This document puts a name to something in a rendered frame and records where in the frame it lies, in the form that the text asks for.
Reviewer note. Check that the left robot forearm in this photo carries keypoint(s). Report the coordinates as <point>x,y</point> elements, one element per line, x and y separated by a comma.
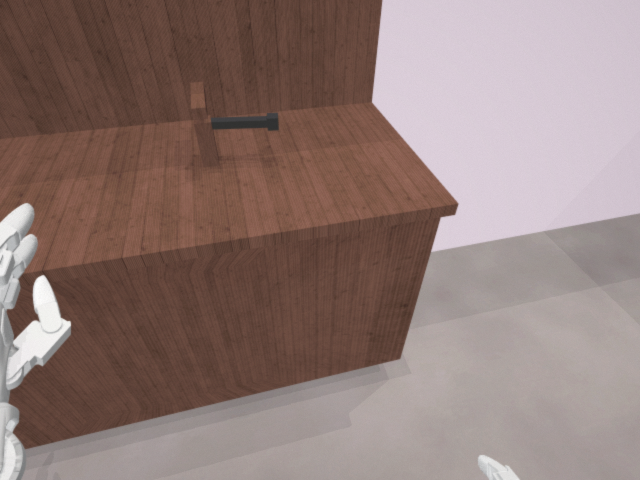
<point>12,451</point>

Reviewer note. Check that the left robot hand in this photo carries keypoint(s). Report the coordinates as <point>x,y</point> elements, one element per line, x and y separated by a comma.
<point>40,340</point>

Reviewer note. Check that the counter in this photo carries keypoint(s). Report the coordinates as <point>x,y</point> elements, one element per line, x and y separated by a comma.
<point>198,266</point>

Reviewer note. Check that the tap lever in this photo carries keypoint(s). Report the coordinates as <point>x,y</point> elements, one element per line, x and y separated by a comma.
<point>270,121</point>

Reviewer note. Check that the right robot hand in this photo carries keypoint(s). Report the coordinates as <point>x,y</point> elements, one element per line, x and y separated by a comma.
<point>494,470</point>

